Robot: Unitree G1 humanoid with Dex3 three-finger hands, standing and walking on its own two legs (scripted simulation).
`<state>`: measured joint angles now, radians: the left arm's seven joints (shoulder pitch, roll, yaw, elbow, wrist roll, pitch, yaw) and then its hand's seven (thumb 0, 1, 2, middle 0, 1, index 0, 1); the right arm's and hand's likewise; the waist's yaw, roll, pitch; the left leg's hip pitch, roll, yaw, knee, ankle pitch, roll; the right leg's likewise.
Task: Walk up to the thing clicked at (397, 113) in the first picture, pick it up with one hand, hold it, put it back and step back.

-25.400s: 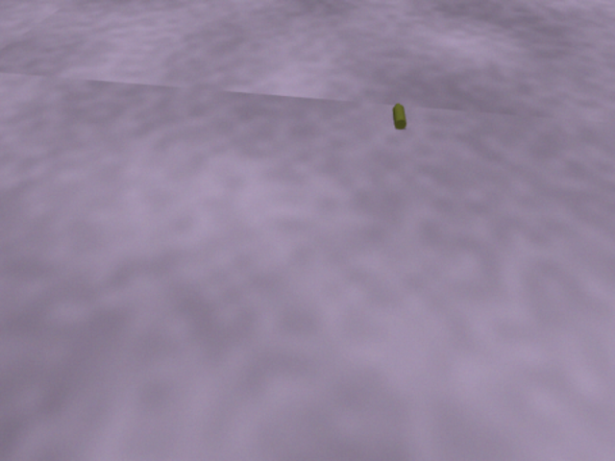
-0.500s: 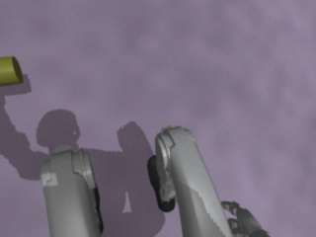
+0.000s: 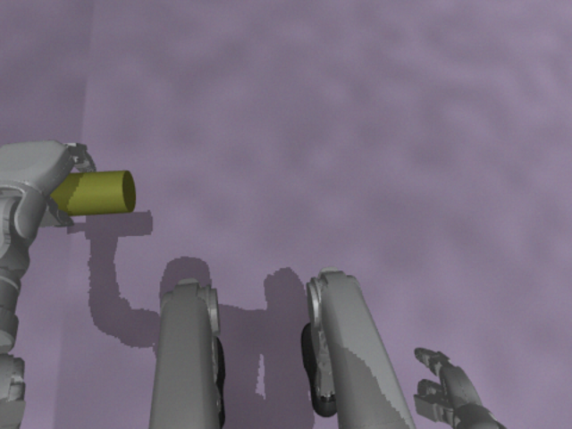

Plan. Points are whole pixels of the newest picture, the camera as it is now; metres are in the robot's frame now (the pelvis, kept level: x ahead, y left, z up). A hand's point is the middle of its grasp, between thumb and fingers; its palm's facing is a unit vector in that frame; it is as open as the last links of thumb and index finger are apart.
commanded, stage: lift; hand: left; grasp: from above
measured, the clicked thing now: (60, 195) +0.44 +0.31 -0.11
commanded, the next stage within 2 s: hold in 0.92 s
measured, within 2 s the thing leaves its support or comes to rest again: neither
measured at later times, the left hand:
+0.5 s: hand out of the picture +0.36 +0.26 +0.11, palm faces -0.44 -0.09 -0.89, open 9.2 cm
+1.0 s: hand out of the picture +0.38 +0.24 +0.19, palm faces -0.44 -0.10 -0.89, open 9.3 cm
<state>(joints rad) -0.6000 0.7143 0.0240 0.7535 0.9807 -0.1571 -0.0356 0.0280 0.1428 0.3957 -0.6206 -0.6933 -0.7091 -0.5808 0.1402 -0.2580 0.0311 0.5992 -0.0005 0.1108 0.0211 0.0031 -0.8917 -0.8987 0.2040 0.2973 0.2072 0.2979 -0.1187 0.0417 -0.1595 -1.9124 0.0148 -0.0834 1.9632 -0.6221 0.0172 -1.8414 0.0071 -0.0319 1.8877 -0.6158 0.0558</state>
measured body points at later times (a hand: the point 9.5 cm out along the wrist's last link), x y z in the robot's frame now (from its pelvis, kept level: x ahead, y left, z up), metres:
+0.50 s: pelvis +0.03 -0.01 +0.18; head +0.11 +0.00 +0.63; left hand +0.38 +0.26 +0.16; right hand +0.14 -0.28 +0.07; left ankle +0.09 +0.11 -0.44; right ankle +0.10 -0.14 -0.44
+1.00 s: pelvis +0.07 +0.00 +0.26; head +0.12 -0.01 +0.71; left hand +0.40 +0.24 +0.24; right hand +0.17 -0.27 +0.14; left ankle +0.09 +0.11 -0.44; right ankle +0.10 -0.14 -0.44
